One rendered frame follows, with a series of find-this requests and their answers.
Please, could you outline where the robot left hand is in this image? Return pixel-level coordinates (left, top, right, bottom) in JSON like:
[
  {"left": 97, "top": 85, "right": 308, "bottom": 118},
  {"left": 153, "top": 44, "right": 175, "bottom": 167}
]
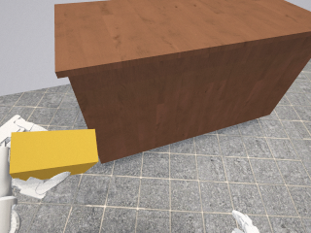
[{"left": 0, "top": 115, "right": 71, "bottom": 200}]

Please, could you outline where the table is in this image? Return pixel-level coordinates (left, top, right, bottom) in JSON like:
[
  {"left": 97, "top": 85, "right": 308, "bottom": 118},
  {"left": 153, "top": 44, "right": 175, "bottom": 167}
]
[{"left": 54, "top": 0, "right": 311, "bottom": 164}]

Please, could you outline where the sponge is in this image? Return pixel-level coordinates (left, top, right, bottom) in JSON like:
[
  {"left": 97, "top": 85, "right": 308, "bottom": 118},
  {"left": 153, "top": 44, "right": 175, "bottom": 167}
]
[{"left": 9, "top": 129, "right": 99, "bottom": 181}]

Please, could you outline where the left robot forearm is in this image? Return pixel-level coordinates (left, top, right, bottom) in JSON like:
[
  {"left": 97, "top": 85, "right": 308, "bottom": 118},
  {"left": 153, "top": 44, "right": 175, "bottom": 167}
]
[{"left": 0, "top": 196, "right": 21, "bottom": 233}]

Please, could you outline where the robot right hand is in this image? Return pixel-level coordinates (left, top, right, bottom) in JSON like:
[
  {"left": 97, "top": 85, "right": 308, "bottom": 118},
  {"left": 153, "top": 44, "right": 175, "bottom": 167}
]
[{"left": 231, "top": 210, "right": 260, "bottom": 233}]

